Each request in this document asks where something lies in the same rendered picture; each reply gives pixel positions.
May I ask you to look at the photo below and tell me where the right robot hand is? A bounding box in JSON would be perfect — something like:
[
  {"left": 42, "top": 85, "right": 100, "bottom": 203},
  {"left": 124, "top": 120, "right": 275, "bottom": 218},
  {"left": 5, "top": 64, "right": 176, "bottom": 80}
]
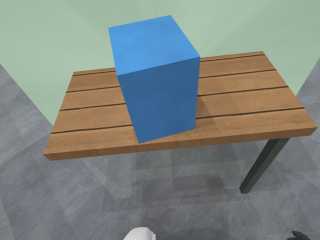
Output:
[{"left": 287, "top": 230, "right": 310, "bottom": 240}]

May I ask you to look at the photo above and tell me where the robot left thigh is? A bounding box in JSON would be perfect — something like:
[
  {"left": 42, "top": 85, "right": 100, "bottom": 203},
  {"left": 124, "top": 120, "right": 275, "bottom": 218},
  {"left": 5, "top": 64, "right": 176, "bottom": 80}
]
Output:
[{"left": 123, "top": 227, "right": 156, "bottom": 240}]

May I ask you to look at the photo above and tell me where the carton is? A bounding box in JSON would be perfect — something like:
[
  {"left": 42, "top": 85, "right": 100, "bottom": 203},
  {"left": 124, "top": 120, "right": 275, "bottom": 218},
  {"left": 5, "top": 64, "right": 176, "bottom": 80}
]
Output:
[{"left": 108, "top": 15, "right": 201, "bottom": 144}]

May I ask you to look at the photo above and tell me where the table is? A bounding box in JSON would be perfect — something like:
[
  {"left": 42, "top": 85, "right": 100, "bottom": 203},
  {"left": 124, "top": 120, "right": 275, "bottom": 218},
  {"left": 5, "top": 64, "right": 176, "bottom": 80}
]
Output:
[{"left": 43, "top": 51, "right": 318, "bottom": 194}]

